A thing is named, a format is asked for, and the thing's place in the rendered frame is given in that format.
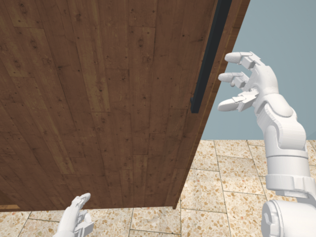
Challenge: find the left robot hand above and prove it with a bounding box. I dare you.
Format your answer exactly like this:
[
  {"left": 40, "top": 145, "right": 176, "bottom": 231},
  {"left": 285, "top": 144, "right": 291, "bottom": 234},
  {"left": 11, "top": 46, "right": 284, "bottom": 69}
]
[{"left": 56, "top": 193, "right": 94, "bottom": 237}]

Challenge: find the robot right upper arm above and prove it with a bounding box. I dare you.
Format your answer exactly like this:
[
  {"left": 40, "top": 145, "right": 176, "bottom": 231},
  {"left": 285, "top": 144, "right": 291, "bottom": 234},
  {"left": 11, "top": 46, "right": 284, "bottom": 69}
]
[{"left": 261, "top": 199, "right": 316, "bottom": 237}]

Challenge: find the right robot hand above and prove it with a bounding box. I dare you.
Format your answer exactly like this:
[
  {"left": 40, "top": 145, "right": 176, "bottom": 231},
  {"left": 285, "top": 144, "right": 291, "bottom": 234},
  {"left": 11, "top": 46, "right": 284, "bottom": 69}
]
[{"left": 217, "top": 51, "right": 279, "bottom": 112}]

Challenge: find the wardrobe door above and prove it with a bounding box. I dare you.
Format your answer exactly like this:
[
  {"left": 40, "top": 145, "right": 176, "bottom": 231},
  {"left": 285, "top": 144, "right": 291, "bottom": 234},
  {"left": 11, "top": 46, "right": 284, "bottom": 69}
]
[
  {"left": 0, "top": 0, "right": 240, "bottom": 211},
  {"left": 0, "top": 190, "right": 15, "bottom": 205}
]

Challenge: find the right robot forearm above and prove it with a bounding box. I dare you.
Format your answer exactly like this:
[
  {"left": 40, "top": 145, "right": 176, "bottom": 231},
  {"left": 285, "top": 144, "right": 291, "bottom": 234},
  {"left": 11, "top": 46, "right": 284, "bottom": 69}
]
[{"left": 254, "top": 94, "right": 316, "bottom": 208}]

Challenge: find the handle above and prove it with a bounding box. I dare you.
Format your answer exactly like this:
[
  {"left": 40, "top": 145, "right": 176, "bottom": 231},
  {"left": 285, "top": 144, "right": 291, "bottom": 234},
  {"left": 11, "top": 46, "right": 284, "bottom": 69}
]
[{"left": 190, "top": 0, "right": 232, "bottom": 113}]

